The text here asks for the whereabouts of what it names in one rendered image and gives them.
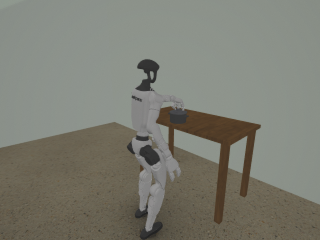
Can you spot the robot right forearm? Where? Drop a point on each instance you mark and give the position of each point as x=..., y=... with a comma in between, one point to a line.
x=160, y=142

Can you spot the lid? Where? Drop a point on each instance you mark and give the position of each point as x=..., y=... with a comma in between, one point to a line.
x=175, y=112

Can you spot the robot right upper arm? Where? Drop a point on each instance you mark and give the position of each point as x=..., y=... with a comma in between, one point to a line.
x=156, y=101

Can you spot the robot left hand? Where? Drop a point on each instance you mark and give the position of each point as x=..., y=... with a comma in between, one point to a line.
x=177, y=101

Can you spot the pot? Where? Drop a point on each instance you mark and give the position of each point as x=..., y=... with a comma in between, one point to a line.
x=178, y=119

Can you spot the table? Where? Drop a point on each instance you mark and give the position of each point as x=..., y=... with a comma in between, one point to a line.
x=223, y=130

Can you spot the robot left forearm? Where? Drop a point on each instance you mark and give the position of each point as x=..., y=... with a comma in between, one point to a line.
x=168, y=98

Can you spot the robot left thigh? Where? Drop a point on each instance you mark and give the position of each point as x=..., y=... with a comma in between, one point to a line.
x=146, y=174

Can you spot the humanoid robot torso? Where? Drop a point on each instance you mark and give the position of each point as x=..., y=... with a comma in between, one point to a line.
x=140, y=107

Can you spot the robot right hand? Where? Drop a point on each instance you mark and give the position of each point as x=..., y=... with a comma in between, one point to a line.
x=172, y=165

